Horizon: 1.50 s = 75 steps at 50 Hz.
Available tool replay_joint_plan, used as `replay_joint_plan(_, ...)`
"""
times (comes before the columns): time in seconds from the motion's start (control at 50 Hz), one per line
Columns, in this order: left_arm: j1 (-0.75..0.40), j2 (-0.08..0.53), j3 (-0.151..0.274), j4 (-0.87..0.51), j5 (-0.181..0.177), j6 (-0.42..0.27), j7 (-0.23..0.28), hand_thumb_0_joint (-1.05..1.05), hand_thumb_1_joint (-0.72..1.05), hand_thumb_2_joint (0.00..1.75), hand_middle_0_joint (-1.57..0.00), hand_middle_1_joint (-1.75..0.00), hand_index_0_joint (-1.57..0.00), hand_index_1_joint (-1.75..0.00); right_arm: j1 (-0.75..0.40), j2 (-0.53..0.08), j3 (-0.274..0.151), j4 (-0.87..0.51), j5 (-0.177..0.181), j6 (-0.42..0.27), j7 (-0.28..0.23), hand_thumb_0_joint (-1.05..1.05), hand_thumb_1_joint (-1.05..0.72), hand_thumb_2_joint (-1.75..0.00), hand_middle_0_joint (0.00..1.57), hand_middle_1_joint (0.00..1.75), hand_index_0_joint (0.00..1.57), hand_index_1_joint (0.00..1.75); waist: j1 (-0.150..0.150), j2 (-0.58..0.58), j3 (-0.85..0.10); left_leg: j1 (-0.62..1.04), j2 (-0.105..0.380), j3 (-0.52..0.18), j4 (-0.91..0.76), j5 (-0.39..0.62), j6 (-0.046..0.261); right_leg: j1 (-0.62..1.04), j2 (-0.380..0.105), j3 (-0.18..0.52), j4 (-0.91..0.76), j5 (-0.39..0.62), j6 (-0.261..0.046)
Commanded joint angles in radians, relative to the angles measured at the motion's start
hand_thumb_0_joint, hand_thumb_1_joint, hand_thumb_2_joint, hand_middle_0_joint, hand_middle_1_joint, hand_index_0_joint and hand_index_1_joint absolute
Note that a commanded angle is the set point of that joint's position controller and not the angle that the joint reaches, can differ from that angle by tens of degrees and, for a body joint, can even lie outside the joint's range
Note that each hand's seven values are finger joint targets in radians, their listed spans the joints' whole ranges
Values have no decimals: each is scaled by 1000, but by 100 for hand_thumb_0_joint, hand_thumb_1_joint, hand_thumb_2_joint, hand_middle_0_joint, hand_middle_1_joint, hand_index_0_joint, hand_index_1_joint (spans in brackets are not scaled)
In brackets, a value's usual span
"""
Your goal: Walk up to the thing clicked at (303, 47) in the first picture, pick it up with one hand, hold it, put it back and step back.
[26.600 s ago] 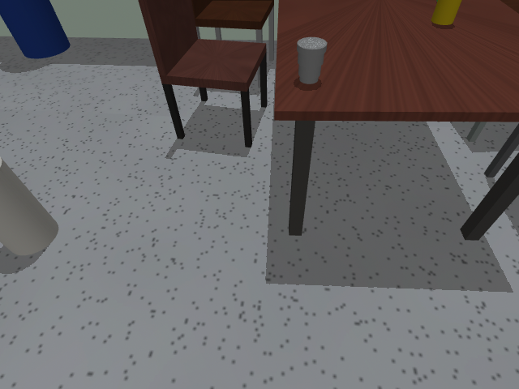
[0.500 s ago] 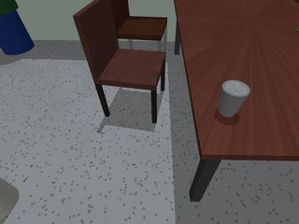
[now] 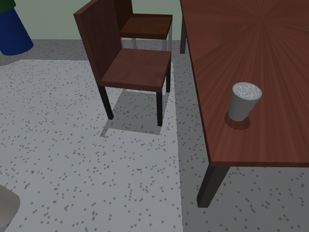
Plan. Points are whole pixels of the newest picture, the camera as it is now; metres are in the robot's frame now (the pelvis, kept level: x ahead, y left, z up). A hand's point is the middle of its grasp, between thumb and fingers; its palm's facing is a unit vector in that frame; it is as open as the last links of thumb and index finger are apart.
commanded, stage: home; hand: right
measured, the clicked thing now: (241, 103) +0.51 -0.26 +0.03
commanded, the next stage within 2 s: stand in 0.12 s
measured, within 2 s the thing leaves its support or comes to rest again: neither
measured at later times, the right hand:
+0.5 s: hand out of the picture +0.05 -0.25 -0.16, palm faces -0.04 +0.94 -0.35, open 13.8 cm
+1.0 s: hand out of the picture +0.05 -0.25 -0.16, palm faces -0.04 +0.94 -0.34, open 7.5 cm
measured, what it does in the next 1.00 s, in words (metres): stands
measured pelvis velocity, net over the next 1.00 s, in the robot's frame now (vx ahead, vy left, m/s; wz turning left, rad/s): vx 0.00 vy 0.01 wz -0.01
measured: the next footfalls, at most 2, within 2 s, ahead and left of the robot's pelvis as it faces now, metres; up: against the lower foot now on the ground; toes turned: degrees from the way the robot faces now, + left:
none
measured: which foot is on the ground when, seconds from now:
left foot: down 0.00-1.00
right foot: down 0.00-1.00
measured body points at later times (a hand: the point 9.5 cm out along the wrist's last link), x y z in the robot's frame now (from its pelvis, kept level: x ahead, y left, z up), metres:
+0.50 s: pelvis +0.00 +0.01 +0.00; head +0.00 +0.00 +0.45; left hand +0.07 +0.31 -0.13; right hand +0.06 -0.30 -0.13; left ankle -0.05 +0.14 -0.75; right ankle +0.02 -0.10 -0.75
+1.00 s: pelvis +0.00 +0.01 +0.00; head +0.00 +0.00 +0.45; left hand +0.07 +0.31 -0.13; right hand +0.06 -0.29 -0.14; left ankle -0.05 +0.14 -0.75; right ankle +0.02 -0.10 -0.75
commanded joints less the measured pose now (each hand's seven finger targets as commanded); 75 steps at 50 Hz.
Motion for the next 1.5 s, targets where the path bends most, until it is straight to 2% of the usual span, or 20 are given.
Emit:
replay_joint_plan(0.0,-39,217,37,-53,-4,-27,20,0,90,90,-20,-30,-20,-30,-16,-217,-50,-49,-2,-21,-10,0,58,-4,5,5,5,5,4,-16,-69,-104,99,-56,-53,227,47,144,-136,131,-33,221,-1)
replay_joint_plan(0.04,-42,217,38,-54,-2,-26,20,0,90,90,-20,-30,-20,-30,-18,-217,-49,-48,-3,-21,-11,0,59,-3,5,4,5,4,2,-11,-62,-99,101,-57,-57,218,48,132,-137,133,-35,204,0)
replay_joint_plan(0.06,-42,215,37,-57,-4,-27,20,0,90,90,-20,-30,-20,-30,-22,-212,-48,-50,-4,-20,-12,0,58,-3,5,5,5,5,1,-10,-67,-90,103,-53,-48,248,49,132,-143,135,-30,248,-4)
replay_joint_plan(0.12,-47,221,38,-57,-4,-24,21,0,90,90,-20,-30,-20,-30,-20,-214,-51,-46,-3,-20,-12,0,58,-3,5,4,5,4,1,-12,-58,-98,102,-57,-63,207,48,127,-136,132,-39,175,0)
replay_joint_plan(0.16,-45,214,37,-57,-2,-25,20,0,90,90,-20,-30,-20,-30,-23,-216,-50,-46,-5,-19,-12,0,59,-3,5,4,5,4,2,-13,-58,-97,104,-53,-58,230,50,131,-142,136,-36,227,-2)
replay_joint_plan(0.2,-46,218,37,-60,-4,-26,21,0,90,90,-20,-30,-20,-30,-22,-215,-51,-47,-2,-20,-10,0,59,-3,5,4,5,4,0,-14,-72,-93,100,-53,-63,230,46,141,-138,129,-34,212,0)
replay_joint_plan(0.24,-46,216,36,-59,-5,-27,21,0,90,90,-20,-30,-20,-30,-27,-211,-49,-45,-3,-21,-10,0,43,-19,20,20,20,20,3,-7,-59,-92,103,-54,-59,232,49,135,-140,131,-38,222,1)
replay_joint_plan(0.26,-47,215,36,-59,-5,-26,21,0,90,90,-20,-30,-20,-30,-29,-214,-50,-44,-3,-20,-9,0,35,-27,20,28,20,28,3,-3,-54,-99,100,-54,-69,203,47,126,-137,130,-42,182,3)
replay_joint_plan(0.36,-48,218,38,-60,-4,-24,19,0,90,90,-20,-30,-20,-30,-26,-212,-54,-40,-6,-17,-7,0,-5,-67,20,30,20,30,1,-1,-20,-118,96,-52,-79,120,53,95,-133,142,-62,81,2)
replay_joint_plan(0.42,-43,215,38,-58,-3,-25,19,0,90,90,-20,-30,-20,-30,-35,-214,-57,-42,-4,-16,-5,0,-29,-90,20,30,20,30,5,-5,-21,-133,92,-53,-82,111,56,109,-132,141,-65,90,4)
replay_joint_plan(0.46,-42,217,38,-60,-3,-28,19,0,90,90,-20,-30,-20,-30,-38,-216,-58,-45,-3,-17,-6,0,-45,-90,20,30,20,30,3,-14,-36,-112,95,-53,-73,142,57,110,-139,145,-60,142,0)
replay_joint_plan(0.58,-31,216,35,-59,-5,-28,20,0,90,90,-20,-30,-20,-30,-34,-211,-56,-39,-3,-19,-5,0,-90,-90,20,30,20,30,6,-10,-48,-96,95,-55,-73,160,52,110,-137,139,-52,139,0)
replay_joint_plan(0.74,-29,221,33,-58,-6,-28,21,0,90,90,-20,-30,-20,-30,-30,-208,-53,-40,-1,-19,-7,0,-90,-90,20,30,20,30,1,-19,-52,-84,100,-53,-70,195,53,112,-142,141,-39,187,-3)
replay_joint_plan(0.88,-33,215,32,-61,-6,-27,20,0,90,90,-20,-30,-20,-30,-24,-210,-53,-37,-2,-16,-4,0,-90,-90,20,30,20,30,1,-4,-33,-101,99,-52,-76,145,55,103,-141,148,-55,143,-2)
replay_joint_plan(0.92,-30,215,34,-60,-6,-28,19,0,90,90,-20,-30,-20,-30,-28,-210,-53,-36,-2,-15,-4,0,-90,-90,20,30,20,30,4,2,-19,-120,93,-51,-84,105,55,99,-136,150,-65,92,2)
replay_joint_plan(1.08,-42,223,34,-70,-5,-32,22,0,90,90,-20,-30,-20,-30,-29,-206,-55,-41,-2,-17,-3,0,-90,-90,20,30,20,30,-5,-27,-59,-88,100,-49,-65,179,52,110,-145,148,-45,193,-4)
replay_joint_plan(1.16,-32,218,32,-68,-7,-32,22,0,90,90,-20,-30,-20,-30,-30,-207,-55,-39,-1,-16,-2,0,-90,-90,20,30,20,30,0,-8,-49,-101,97,-47,-70,165,52,116,-141,143,-50,187,-1)
replay_joint_plan(1.22,-35,221,34,-67,-6,-32,22,0,90,90,-20,-30,-20,-30,-24,-200,-53,-39,-1,-17,-3,0,-90,-90,20,30,20,30,-3,-15,-59,-94,102,-48,-71,199,52,130,-148,144,-37,228,-2)
replay_joint_plan(1.42,-36,219,34,-67,-5,-28,21,0,90,90,-20,-30,-20,-30,-36,-204,-57,-37,-2,-15,-2,0,-90,-90,20,30,20,30,2,-5,-28,-107,97,-51,-90,114,54,95,-137,144,-59,105,-1)
replay_joint_plan(1.48,-40,220,34,-67,-3,-30,20,0,90,90,-20,-30,-20,-30,-32,-202,-57,-39,-1,-17,-1,0,-90,-90,20,30,20,30,-2,-11,-35,-109,101,-51,-83,140,56,112,-141,146,-53,146,-2)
